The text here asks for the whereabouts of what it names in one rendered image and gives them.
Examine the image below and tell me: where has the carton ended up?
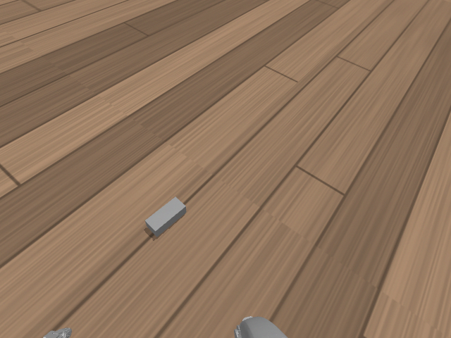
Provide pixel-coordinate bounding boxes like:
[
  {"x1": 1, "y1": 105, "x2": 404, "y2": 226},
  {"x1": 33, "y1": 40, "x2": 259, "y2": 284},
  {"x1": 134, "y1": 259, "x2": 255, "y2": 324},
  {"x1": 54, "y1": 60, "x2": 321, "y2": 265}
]
[{"x1": 145, "y1": 197, "x2": 186, "y2": 237}]

